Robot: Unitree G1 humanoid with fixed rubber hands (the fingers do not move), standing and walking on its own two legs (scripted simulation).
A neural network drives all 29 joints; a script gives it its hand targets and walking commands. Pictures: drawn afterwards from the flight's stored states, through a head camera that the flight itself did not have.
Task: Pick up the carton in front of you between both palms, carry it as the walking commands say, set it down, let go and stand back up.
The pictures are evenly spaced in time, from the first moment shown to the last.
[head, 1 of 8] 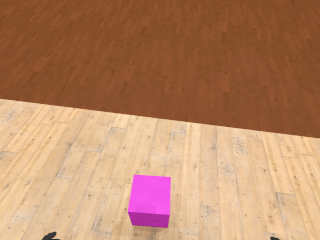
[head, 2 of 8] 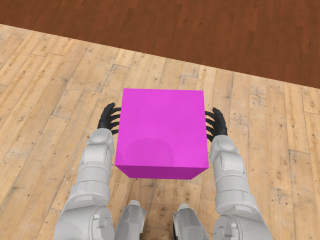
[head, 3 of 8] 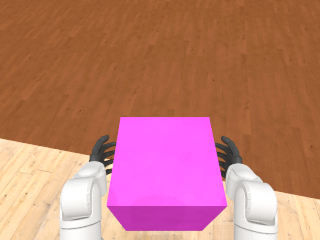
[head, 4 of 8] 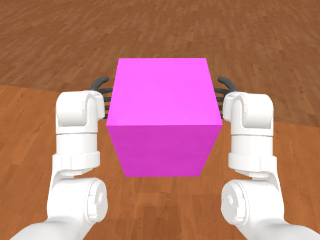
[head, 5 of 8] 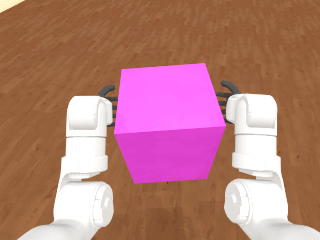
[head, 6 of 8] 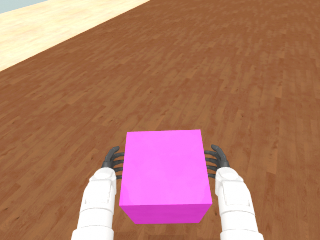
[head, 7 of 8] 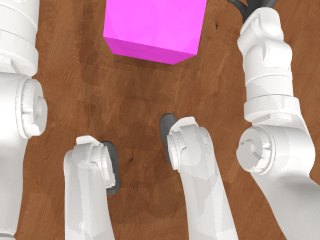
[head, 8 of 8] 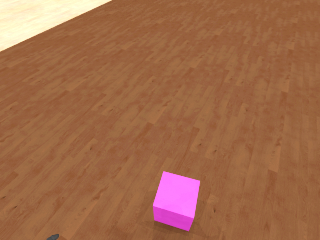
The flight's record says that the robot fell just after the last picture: no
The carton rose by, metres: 1.21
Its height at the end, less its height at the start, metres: +0.49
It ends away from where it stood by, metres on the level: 5.44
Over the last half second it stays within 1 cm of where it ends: yes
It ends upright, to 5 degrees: yes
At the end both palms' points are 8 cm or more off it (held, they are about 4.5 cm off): yes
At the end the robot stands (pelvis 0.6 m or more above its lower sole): yes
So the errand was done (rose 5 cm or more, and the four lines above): yes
